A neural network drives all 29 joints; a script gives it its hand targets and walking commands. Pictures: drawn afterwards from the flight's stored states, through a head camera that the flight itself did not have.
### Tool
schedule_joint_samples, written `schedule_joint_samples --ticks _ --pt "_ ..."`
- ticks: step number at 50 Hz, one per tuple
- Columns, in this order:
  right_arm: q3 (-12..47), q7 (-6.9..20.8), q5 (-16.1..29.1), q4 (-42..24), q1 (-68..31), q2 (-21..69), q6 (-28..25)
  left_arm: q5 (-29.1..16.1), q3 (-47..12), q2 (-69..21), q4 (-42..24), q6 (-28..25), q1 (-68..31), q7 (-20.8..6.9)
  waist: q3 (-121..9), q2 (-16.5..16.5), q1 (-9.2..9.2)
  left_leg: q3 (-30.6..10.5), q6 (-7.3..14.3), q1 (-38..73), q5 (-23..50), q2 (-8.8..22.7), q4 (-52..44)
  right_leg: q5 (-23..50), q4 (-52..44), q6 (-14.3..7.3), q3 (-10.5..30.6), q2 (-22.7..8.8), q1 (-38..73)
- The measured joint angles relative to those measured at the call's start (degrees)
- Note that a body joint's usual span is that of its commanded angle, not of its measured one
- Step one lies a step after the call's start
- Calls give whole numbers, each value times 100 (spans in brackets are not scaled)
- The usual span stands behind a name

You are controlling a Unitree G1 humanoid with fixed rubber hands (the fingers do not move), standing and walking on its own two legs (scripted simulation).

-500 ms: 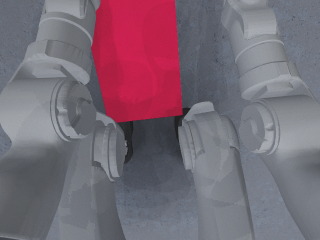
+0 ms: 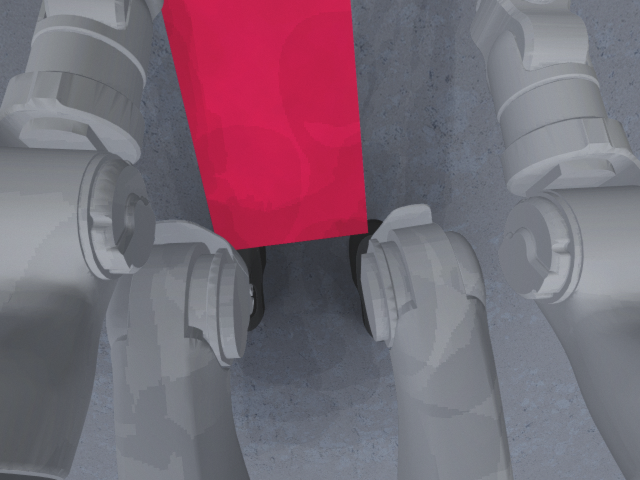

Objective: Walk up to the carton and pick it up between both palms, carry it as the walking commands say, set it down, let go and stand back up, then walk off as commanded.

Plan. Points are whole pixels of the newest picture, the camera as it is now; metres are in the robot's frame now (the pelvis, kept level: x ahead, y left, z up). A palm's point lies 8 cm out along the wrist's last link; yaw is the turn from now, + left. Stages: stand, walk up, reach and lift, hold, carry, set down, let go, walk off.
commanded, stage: set down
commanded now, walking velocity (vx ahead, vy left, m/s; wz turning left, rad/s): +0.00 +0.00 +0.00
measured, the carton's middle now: (279, 112) +0.40 +0.04 -0.29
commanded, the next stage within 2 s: let go in 1.38 s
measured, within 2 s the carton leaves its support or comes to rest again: neither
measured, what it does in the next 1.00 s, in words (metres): rises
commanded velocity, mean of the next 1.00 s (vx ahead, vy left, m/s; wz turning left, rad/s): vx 0.00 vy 0.00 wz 0.00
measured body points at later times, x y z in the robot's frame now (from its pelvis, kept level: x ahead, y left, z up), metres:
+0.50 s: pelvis -0.01 +0.00 +0.03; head +0.36 +0.01 +0.28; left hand +0.60 +0.15 -0.09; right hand +0.57 -0.17 -0.10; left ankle +0.12 +0.12 -0.35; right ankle +0.09 -0.10 -0.35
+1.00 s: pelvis -0.02 +0.00 +0.16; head +0.35 +0.02 +0.41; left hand +0.60 +0.16 +0.06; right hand +0.57 -0.16 +0.06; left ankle +0.12 +0.12 -0.35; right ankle +0.09 -0.10 -0.35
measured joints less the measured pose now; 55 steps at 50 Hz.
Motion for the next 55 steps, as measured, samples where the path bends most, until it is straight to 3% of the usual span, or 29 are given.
schedule_joint_samples --ticks 6,21,34,55 --pt "114 -174 347 -343 -4 -82 247 -507 -374 78 -752 274 23 172 1 0 0 2 0 2 31 0 0 29 0 0 0 -4 2" --pt "133 -378 429 -1427 0 -172 1289 -559 -397 214 -1882 1366 122 276 0 0 0 -27 0 592 56 -15 -213 54 -262 5 0 -19 629" --pt "133 -383 428 -2011 12 -185 1817 -558 -393 218 -2655 1913 337 278 0 10 0 -174 0 1630 238 -69 -1441 306 -1580 5 0 -59 1682" --pt "133 -383 428 -2308 56 -229 2255 -559 -396 220 -3057 2515 361 278 -1 147 -7 -377 0 3273 806 -77 -3433 972 -3706 5 0 -90 3348"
